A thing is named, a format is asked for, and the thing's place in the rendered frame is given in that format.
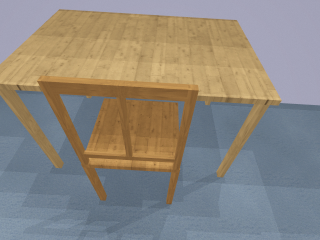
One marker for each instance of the table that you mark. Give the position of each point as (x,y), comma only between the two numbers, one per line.
(214,54)

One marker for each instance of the chair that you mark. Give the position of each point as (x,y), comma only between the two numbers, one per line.
(128,134)

